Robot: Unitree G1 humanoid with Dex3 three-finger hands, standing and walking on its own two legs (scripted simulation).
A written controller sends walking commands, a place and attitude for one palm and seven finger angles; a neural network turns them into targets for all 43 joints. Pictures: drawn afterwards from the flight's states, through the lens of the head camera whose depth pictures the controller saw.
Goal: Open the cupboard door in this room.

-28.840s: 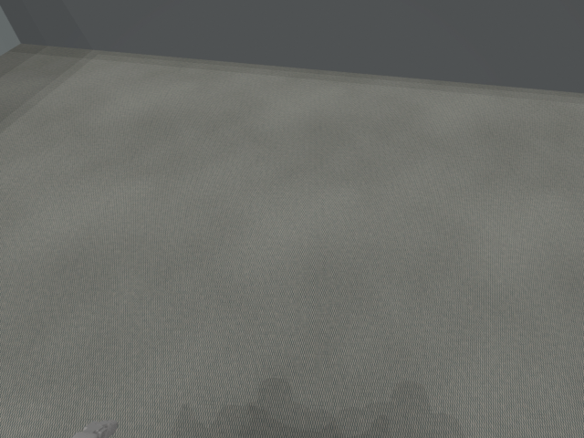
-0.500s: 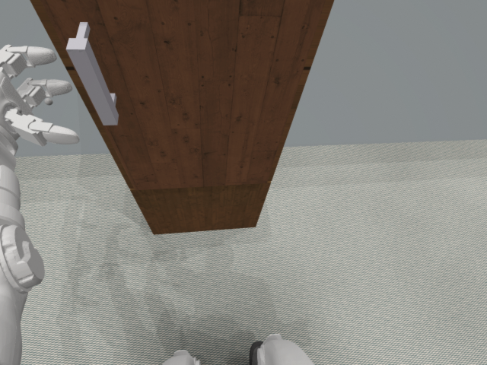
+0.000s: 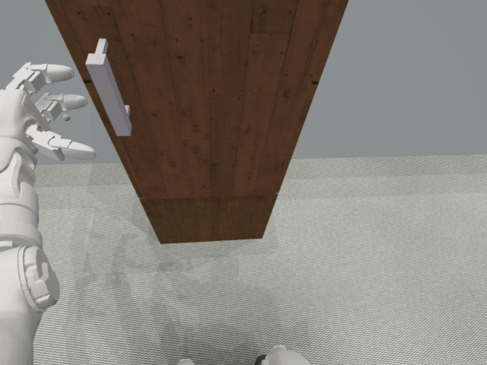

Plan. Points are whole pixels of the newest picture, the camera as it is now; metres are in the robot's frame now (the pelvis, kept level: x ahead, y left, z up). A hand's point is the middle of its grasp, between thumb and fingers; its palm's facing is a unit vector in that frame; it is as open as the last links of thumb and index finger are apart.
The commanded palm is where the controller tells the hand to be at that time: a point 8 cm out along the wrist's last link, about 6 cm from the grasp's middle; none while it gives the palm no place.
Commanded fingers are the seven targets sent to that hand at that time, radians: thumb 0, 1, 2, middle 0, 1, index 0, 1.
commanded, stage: move the hooked fingers beside the handle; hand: left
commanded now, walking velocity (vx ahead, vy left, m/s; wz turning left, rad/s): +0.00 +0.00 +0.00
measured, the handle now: (114, 90) +0.53 +0.19 +0.11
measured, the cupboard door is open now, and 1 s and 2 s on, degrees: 0 0 0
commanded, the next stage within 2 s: slide the fingers in behind the handle in 0.30 s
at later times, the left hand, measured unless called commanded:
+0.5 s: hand (69, 115) +0.48 +0.25 +0.11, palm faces +0.02 -1.00 +0.00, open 14.0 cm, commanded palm +0.46 +0.30 +0.11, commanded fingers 0.00 -0.50 0.30 -0.30 -1.20 -0.30 -1.20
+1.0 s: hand (89, 117) +0.48 +0.22 +0.10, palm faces +0.02 -1.00 +0.02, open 14.0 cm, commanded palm +0.46 +0.27 +0.11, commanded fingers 0.00 -0.50 0.30 -0.30 -1.20 -0.30 -1.20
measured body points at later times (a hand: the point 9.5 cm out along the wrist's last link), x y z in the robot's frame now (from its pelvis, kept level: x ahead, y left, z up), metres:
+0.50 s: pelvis -0.01 +0.00 -0.01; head +0.10 +0.02 +0.43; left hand +0.48 +0.31 +0.11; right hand -0.02 -0.28 -0.10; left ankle -0.03 +0.09 -0.71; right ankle +0.01 -0.13 -0.71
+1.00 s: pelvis +0.00 +0.00 +0.00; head +0.09 +0.02 +0.44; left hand +0.48 +0.28 +0.10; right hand +0.02 -0.26 -0.11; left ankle -0.03 +0.09 -0.71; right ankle +0.01 -0.13 -0.71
